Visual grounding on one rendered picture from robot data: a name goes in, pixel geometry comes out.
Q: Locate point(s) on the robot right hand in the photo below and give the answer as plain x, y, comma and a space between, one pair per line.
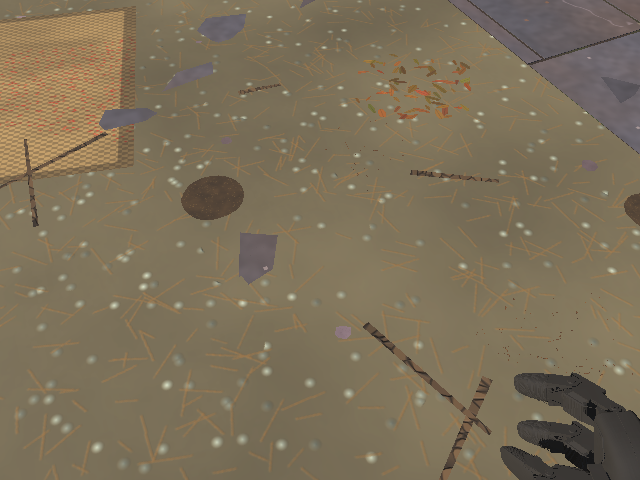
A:
611, 452

